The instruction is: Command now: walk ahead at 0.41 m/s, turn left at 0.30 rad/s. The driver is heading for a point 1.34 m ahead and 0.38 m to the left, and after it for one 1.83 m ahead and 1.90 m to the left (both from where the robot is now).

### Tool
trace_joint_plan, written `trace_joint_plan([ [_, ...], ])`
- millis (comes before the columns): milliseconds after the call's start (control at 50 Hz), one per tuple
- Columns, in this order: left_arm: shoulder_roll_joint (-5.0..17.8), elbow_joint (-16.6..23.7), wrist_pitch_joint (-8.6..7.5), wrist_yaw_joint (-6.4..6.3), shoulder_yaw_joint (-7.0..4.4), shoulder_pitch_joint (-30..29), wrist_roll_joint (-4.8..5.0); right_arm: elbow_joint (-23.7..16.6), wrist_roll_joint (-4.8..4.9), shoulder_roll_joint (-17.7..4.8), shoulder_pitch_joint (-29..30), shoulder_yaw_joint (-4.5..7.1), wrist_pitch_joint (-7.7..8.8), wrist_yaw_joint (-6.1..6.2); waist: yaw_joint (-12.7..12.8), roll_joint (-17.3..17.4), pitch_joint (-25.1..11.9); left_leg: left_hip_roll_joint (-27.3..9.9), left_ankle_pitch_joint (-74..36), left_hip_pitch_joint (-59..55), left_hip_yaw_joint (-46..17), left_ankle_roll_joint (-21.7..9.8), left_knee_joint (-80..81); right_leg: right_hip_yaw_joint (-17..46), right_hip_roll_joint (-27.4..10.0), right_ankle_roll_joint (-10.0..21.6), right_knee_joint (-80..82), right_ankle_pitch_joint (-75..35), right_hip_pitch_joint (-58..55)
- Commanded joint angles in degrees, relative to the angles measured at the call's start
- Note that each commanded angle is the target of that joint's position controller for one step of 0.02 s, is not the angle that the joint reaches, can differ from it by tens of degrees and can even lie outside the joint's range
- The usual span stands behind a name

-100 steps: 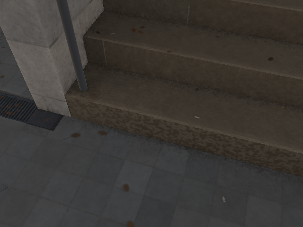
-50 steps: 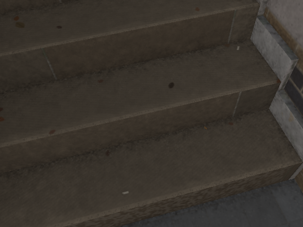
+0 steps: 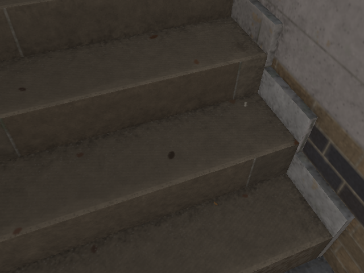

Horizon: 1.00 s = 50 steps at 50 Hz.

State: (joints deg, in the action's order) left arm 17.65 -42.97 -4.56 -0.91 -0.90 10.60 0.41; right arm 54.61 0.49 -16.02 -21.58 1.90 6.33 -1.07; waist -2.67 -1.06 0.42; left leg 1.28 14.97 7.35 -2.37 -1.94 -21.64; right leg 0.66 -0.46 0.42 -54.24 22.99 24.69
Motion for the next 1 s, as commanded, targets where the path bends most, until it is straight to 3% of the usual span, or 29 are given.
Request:
trace_joint_plan([
  [20,1.2,6.6,-2.12,1.05,0.3,-7.8,-0.64,-4.5,0.5,-9.6,2.3,2.18,-0.8,1.87,1.0,5.7,0.9,-10.5,-18.8,-3.9,-12.3,-8.8,9.5,-0.9,-0.4,-2.4,12.4,-5.0,5.9],
  [80,2.9,6.8,-1.97,0.55,0.19,-8.3,0.45,-6.5,1.12,-13.2,3.4,3.51,-1.49,2.71,1.7,7.9,0.2,-10.2,-16.3,3.2,-12.7,-8.2,8.8,-1.2,1.9,-4.0,21.5,-12.1,-5.1],
  [160,7.8,4.2,-1.14,-0.98,-2.2,1.5,-0.12,-10.1,0.79,-8.1,5.1,2.63,-1.82,2.04,7.4,8.3,-5.4,-5.6,-18.9,8.1,-12.6,-3.2,-5.5,-0.6,0.4,-1.1,30.6,-17.0,-23.3],
  [180,10.6,2.9,-0.74,-1.44,-3.09,11.3,-1.47,-12.0,0.31,-3.4,6.4,1.13,-1.7,1.7,11.7,1.3,-11.2,-1.1,-8.3,18.3,-9.2,-0.5,-23.3,10.1,-9.3,2.6,31.6,-12.7,-37.0],
  [200,16.5,1.9,0.22,-1.15,-4.39,14.8,-2.7,-15.5,0.5,2.0,2.8,-0.71,-1.13,1.52,8.3,-17.0,-14.1,5.3,21.6,33.3,-5.6,1.2,-39.4,36.9,-24.1,11.8,40.5,0.8,-42.1],
  [220,11.2,1.9,0.23,-0.58,-3.5,12.3,-2.51,-13.8,2.38,-3.9,-0.1,0.38,-1.68,0.99,6.4,-11.5,-9.3,-0.9,20.2,40.1,-6.6,1.7,-53.2,41.7,-25.5,14.5,42.3,19.3,-36.6],
  [240,7.7,2.8,0.33,-0.44,-2.84,8.8,-1.64,-14.4,1.9,-6.2,4.3,0.91,-2.0,0.77,6.3,-7.6,-2.3,-2.6,15.4,45.6,-4.0,1.4,-59.0,33.5,-22.5,13.5,42.3,19.3,-31.5],
  [260,5.7,2.7,0.33,-0.33,-2.35,6.5,-1.42,-14.4,1.17,-4.7,5.0,0.54,-2.3,0.89,5.1,-5.3,0.7,-3.9,12.0,46.7,-2.7,1.9,-61.8,25.9,-18.9,12.2,42.9,13.3,-26.7],
  [320,3.7,1.6,0.22,-0.33,-1.87,3.7,-2.48,-15.4,0.72,-1.8,4.6,-0.3,-3.2,0.41,2.0,-4.6,2.2,-5.7,4.0,45.7,-2.5,3.8,-70.9,13.8,-15.5,11.7,45.0,-0.3,-15.7],
  [400,2.4,-3.4,-0.12,-0.37,-1.83,10.4,-1.37,-18.4,1.84,1.0,6.3,-0.81,-5.89,3.62,2.2,-5.0,2.7,-4.9,8.7,59.2,-2.6,6.0,-96.6,8.4,-19.4,13.7,44.9,-4.5,-16.6],
  [460,-0.3,-7.5,0.74,-1.38,-0.98,17.8,-1.8,-24.1,1.55,6.0,16.2,-3.1,-5.64,3.56,4.8,-4.6,5.1,-4.3,11.3,80.2,-4.7,4.3,-112.0,7.6,-22.7,11.9,44.5,-4.5,-26.8],
  [520,-0.7,-9.9,1.84,-1.83,-0.37,19.3,-1.55,-29.3,1.31,8.8,23.5,-5.6,-4.82,1.86,4.5,-1.1,9.6,-5.8,13.0,89.6,-5.2,2.3,-107.9,0.3,-20.5,7.2,43.8,-7.7,-28.1],
  [580,3.0,-7.8,2.25,-2.92,-0.32,14.5,-1.39,-35.2,0.06,7.4,28.1,-6.44,-4.9,0.38,2.1,0.3,6.5,-8.2,-0.2,67.0,4.5,3.8,-86.8,-6.5,-15.2,7.2,51.8,-5.5,-8.1],
  [620,7.4,-9.2,2.65,-3.59,-1.72,16.7,1.45,-37.4,-0.18,7.8,29.7,-7.48,-4.43,-0.3,2.2,-1.6,2.5,-9.0,4.6,46.8,9.5,0.8,-67.5,-9.6,-15.4,8.7,59.9,-17.9,-7.0],
  [640,9.2,-8.5,2.68,-3.16,-1.96,13.4,2.1,-34.4,-0.09,7.1,25.1,-6.57,-4.21,-0.39,-0.1,-4.2,-3.0,-4.3,6.6,33.9,14.7,-2.0,-63.4,-13.5,-15.2,8.8,54.2,-54.3,-11.7],
  [660,12.3,-7.8,2.66,-3.02,-2.53,13.8,0.93,-33.6,-0.4,2.3,20.8,-4.12,-3.73,-0.45,-2.8,-9.5,-9.8,1.3,9.3,25.7,17.3,-3.7,-61.0,-14.0,-15.8,9.2,42.3,-101.4,-18.5],
  [680,15.8,-7.8,3.37,-2.63,-3.22,13.6,0.11,-32.1,0.09,-2.6,12.6,-1.61,-3.2,-1.07,-8.2,-16.4,-17.5,5.1,9.7,18.1,16.0,-6.2,-52.8,-12.2,-16.7,8.4,28.7,-123.9,-27.3],
  [700,15.6,-5.6,3.33,-2.24,-3.64,13.2,0.48,-30.0,0.31,-7.7,6.1,0.42,-3.39,-1.86,-10.7,-16.4,-22.0,6.4,7.7,10.8,6.4,-8.5,-36.8,-10.0,-15.8,6.3,15.3,-119.1,-29.7],
  [720,6.9,-1.3,1.98,-1.22,-2.15,14.2,-1.46,-26.9,-0.1,-16.3,1.8,3.02,-4.07,-1.75,-5.7,8.8,-25.0,-6.5,-1.8,-8.2,-27.5,-15.8,-23.7,-5.3,-7.0,0.8,-7.6,-51.0,-5.4],
  [740,5.0,-1.0,-1.28,2.06,-2.02,11.8,-2.46,-24.2,-2.71,-17.6,-3.0,3.41,-5.76,1.32,-5.8,20.0,-34.8,-16.5,7.8,-15.0,-59.7,-20.1,0.8,7.0,4.3,0.6,-33.1,-10.8,8.7],
  [760,3.6,-0.9,-2.44,3.99,-2.98,9.5,-0.59,-21.3,-3.54,-13.3,-5.5,1.9,-5.23,1.73,-5.2,13.3,-31.2,-17.7,21.0,-11.7,-60.5,-15.4,4.7,13.2,2.9,2.3,-48.3,-9.4,15.7],
  [780,-0.8,2.6,-2.27,4.01,-1.65,1.6,-0.04,-16.5,-1.97,-8.8,-7.5,0.9,-4.96,0.84,-4.9,9.0,-17.5,-14.5,30.1,-3.2,-53.1,-11.7,3.3,9.5,2.1,3.7,-54.4,-10.4,24.7],
  [800,-5.1,5.5,-2.1,3.21,-0.33,-4.9,-1.1,-12.3,-0.78,-4.6,-7.5,0.1,-4.62,-0.16,-2.9,5.5,-4.8,-11.3,27.8,7.3,-43.5,-9.5,0.8,6.5,1.2,5.0,-58.9,-10.0,30.5],
  [820,-7.3,7.1,-1.63,2.77,0.77,-4.3,-1.31,-11.0,-1.17,0.1,-2.5,-1.03,-4.35,-0.63,1.9,2.7,-1.2,-9.1,23.3,14.4,-34.2,-7.6,-1.5,6.0,-0.3,6.1,-62.1,-12.5,30.8],
  [860,-8.6,9.2,-1.55,3.69,2.59,1.0,-1.22,-9.3,-1.45,5.0,3.4,-2.44,-4.23,-1.12,7.6,4.2,1.1,-6.1,12.6,18.0,-25.1,-7.1,-0.1,4.8,-0.9,7.1,-72.9,-12.7,35.9],
  [880,-10.4,10.0,-1.62,3.78,3.88,2.0,-1.38,-8.6,-1.0,4.8,4.1,-2.46,-4.38,-1.31,8.9,4.0,1.4,-5.8,8.6,18.8,-22.0,-6.9,-1.2,4.1,-1.8,6.9,-71.4,-14.8,39.6],
  [920,-8.8,10.2,-0.78,3.36,4.57,1.3,-1.25,-8.7,-2.25,4.4,7.5,-2.72,-4.59,-0.67,10.5,0.9,3.2,-3.9,0.6,25.4,-11.8,-5.6,-1.7,1.4,-3.5,5.0,-61.2,-19.4,38.7],
  [940,-10.0,9.8,-0.41,2.87,4.98,-0.5,-1.3,-7.0,-3.16,5.0,4.5,-3.17,-4.64,-0.8,8.7,2.8,1.0,-4.9,-4.2,24.1,-11.8,-7.2,-1.4,-1.8,-1.8,4.0,-71.7,-19.7,41.0],
  [1000,-14.7,11.3,-0.27,1.96,7.23,-6.1,1.05,-0.8,-2.97,3.9,-5.0,-3.4,-4.28,-1.27,4.3,6.2,3.8,-9.5,1.3,14.6,-13.6,-6.5,1.8,1.2,0.2,4.1,-86.0,-15.2,60.7],
])
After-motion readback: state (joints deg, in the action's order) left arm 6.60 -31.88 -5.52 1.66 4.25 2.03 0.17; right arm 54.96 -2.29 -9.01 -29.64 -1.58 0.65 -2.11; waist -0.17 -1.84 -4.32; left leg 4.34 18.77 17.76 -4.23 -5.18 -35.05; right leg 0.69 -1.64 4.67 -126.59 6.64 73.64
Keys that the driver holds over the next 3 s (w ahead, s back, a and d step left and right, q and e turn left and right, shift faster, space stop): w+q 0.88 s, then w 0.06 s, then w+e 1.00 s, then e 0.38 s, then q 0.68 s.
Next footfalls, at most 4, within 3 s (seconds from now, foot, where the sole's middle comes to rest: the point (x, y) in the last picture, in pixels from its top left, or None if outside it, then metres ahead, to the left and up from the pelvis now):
0.18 right None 0.18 -0.13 -0.78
0.70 left None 0.40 0.24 -0.61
1.22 right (95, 172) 0.71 0.26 -0.43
1.68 left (3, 86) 0.92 0.54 -0.25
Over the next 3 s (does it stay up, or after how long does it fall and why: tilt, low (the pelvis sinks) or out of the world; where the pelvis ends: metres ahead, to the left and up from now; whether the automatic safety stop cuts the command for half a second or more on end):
stays up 1.31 0.43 0.70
